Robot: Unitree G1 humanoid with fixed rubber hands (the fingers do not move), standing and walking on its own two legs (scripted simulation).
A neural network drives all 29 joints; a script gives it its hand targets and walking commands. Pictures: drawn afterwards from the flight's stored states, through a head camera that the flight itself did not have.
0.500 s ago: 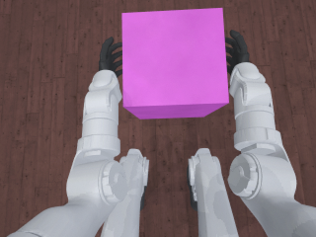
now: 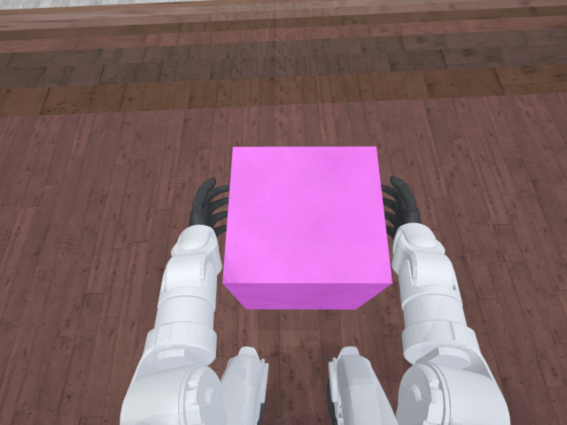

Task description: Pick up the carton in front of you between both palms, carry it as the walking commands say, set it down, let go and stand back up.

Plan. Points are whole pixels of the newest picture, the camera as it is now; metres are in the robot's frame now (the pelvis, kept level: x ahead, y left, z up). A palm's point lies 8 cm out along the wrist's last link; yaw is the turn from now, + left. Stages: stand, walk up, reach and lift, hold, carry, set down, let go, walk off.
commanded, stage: reach and lift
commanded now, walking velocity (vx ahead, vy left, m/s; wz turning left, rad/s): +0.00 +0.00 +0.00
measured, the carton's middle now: (302, 238) +0.40 +0.00 -0.10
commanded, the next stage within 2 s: hold in 1.60 s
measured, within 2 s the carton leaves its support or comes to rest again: neither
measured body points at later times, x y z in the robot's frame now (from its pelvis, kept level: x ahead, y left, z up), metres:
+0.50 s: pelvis +0.04 +0.01 +0.11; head +0.05 +0.00 +0.56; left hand +0.36 +0.15 +0.11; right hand +0.35 -0.15 +0.11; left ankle +0.05 +0.13 -0.62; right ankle +0.06 -0.13 -0.62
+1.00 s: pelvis +0.03 +0.00 +0.12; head +0.02 +0.00 +0.57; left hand +0.35 +0.15 +0.14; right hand +0.35 -0.15 +0.14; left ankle +0.05 +0.13 -0.62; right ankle +0.06 -0.13 -0.62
